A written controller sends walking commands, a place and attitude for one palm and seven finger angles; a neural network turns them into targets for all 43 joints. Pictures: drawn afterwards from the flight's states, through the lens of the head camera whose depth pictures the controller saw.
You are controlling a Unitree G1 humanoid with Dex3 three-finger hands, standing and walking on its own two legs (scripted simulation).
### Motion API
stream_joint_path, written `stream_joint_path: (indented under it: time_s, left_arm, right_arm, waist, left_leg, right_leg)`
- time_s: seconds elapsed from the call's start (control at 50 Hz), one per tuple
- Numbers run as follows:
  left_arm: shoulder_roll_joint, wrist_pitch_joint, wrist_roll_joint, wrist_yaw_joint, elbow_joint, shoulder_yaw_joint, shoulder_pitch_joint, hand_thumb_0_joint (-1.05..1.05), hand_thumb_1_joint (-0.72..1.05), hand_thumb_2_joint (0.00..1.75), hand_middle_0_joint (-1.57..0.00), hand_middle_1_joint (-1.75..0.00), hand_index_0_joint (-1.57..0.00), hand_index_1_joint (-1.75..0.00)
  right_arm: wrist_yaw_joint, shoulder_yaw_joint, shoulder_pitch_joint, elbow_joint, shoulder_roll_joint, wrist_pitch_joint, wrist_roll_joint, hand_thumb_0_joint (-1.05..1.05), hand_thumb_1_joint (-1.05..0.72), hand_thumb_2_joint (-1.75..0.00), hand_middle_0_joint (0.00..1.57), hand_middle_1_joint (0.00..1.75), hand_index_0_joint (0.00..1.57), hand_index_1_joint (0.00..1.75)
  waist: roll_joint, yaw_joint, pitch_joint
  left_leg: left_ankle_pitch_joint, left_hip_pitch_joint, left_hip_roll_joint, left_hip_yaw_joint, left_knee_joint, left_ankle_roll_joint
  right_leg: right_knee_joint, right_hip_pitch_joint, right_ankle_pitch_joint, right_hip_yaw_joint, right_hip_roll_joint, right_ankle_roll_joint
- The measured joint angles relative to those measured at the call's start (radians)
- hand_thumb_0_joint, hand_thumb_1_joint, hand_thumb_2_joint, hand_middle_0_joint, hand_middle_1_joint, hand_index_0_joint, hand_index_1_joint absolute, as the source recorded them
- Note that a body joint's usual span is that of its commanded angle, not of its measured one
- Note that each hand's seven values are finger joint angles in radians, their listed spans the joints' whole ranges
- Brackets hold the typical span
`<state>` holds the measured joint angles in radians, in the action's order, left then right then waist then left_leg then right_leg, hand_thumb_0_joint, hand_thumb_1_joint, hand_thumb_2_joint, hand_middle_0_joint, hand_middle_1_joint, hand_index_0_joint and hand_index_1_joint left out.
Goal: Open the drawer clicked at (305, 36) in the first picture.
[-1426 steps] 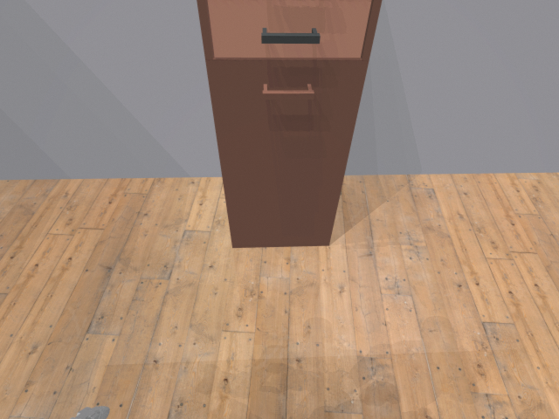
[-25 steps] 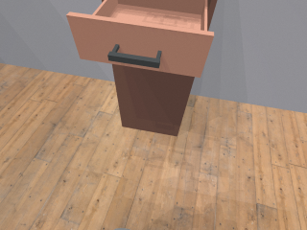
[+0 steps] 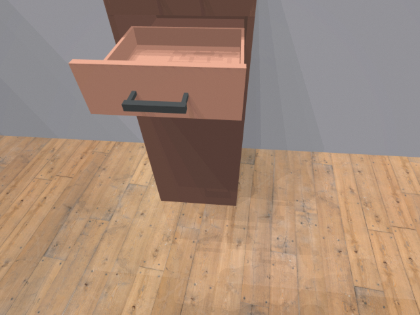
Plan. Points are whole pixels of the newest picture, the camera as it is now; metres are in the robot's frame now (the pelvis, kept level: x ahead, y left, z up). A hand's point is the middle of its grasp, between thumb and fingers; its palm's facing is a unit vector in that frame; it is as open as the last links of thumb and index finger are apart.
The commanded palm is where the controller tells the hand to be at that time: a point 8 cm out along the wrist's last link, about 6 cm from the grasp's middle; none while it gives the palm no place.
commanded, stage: let the arm hang, fingers relaxed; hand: left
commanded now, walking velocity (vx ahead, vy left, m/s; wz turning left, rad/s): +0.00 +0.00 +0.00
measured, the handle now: (156, 101) +0.52 +0.14 +0.15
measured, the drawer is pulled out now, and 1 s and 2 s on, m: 0.30 0.30 0.30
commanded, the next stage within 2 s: look to check the result in 0.12 s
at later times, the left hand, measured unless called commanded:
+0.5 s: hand out of the picture +0.00 +0.16 -0.17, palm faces +0.05 -0.98 -0.18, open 7.3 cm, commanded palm none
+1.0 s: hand out of the picture +0.04 +0.17 -0.17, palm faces +0.03 -0.98 -0.20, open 7.3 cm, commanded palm none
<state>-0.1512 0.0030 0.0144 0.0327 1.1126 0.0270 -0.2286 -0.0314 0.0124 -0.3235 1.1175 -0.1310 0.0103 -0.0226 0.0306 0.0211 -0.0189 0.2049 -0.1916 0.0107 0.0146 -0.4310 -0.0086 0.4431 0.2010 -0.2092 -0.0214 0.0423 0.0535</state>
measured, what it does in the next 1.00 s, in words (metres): stands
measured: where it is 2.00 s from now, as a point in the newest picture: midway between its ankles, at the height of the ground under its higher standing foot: outside the picture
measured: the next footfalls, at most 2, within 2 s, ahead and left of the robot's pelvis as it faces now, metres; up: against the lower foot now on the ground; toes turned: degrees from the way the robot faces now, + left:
none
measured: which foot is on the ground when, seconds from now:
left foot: down 0.00-1.00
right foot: down 0.00-1.00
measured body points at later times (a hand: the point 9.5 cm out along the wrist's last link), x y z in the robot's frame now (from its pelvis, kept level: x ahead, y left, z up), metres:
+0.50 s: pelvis +0.01 +0.00 +0.00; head +0.03 -0.01 +0.45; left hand +0.00 +0.21 -0.16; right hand -0.01 -0.21 -0.16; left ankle +0.02 +0.13 -0.74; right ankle +0.02 -0.08 -0.74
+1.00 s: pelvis +0.03 +0.00 +0.00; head +0.05 -0.01 +0.45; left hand +0.04 +0.23 -0.15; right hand +0.02 -0.21 -0.16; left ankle +0.02 +0.13 -0.74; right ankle +0.02 -0.08 -0.74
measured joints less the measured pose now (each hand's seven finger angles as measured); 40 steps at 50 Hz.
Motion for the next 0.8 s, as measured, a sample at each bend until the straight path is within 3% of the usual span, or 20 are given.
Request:
stream_joint_path:
  time_s: [0.34,0.8]
  left_arm:
    - [0.018,-0.007,-0.006,-0.004,0.030,0.000,-0.026,0.00,0.91,0.90,-0.20,-0.30,-0.20,-0.30]
    - [0.019,0.002,-0.003,-0.002,0.030,-0.005,-0.026,0.00,0.91,0.90,-0.20,-0.30,-0.20,-0.30]
  right_arm:
    - [-0.006,0.000,-0.010,0.019,0.000,0.009,0.002,0.00,-0.91,-0.90,0.19,0.30,0.20,0.30]
    - [-0.009,0.000,0.057,0.008,-0.002,0.000,0.006,0.00,-0.92,-0.90,0.19,0.30,0.20,0.30]
  waist:
    - [-0.013,-0.004,-0.049]
    - [-0.017,-0.015,-0.044]
  left_leg:
    - [0.004,0.012,0.013,-0.011,0.011,-0.009]
    - [0.019,0.032,0.004,-0.008,0.023,-0.003]
  right_leg:
    - [-0.039,-0.027,0.009,-0.010,0.013,0.008]
    - [-0.043,-0.043,-0.010,-0.006,0.005,0.000]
